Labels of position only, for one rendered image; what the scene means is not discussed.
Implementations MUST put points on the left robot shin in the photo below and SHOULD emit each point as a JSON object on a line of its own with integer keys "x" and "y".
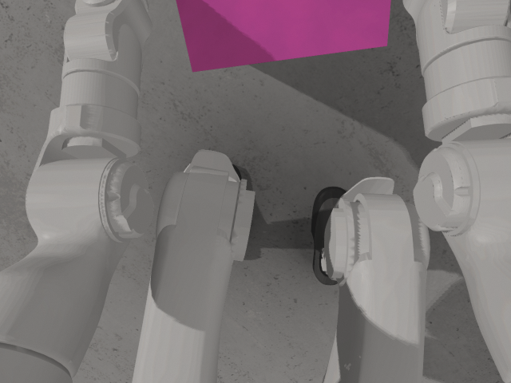
{"x": 173, "y": 191}

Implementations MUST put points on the right robot thigh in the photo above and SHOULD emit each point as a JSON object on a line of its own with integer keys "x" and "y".
{"x": 380, "y": 331}

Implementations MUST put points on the right robot forearm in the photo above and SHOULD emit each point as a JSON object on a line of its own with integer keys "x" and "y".
{"x": 465, "y": 55}

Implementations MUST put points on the right robot upper arm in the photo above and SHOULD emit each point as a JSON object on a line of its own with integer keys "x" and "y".
{"x": 464, "y": 191}

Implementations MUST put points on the left robot forearm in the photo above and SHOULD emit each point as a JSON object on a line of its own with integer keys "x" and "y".
{"x": 101, "y": 83}

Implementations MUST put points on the left robot upper arm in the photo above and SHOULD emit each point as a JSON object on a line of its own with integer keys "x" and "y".
{"x": 84, "y": 213}

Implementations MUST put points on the carton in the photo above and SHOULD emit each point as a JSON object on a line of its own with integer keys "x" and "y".
{"x": 228, "y": 33}

